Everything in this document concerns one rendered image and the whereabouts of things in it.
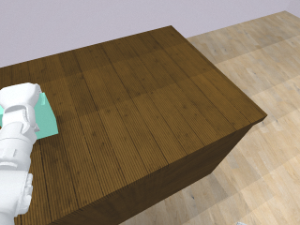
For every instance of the sponge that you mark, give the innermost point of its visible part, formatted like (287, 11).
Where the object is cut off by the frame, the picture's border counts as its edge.
(44, 115)

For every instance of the left robot forearm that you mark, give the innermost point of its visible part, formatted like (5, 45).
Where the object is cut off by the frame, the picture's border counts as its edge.
(17, 137)

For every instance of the left robot hand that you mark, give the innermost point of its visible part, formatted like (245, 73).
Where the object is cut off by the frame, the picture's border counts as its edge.
(27, 93)

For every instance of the table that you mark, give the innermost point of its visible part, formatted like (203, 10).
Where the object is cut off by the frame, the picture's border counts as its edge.
(139, 118)

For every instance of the robot left upper arm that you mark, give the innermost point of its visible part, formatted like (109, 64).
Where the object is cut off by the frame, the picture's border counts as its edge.
(15, 194)

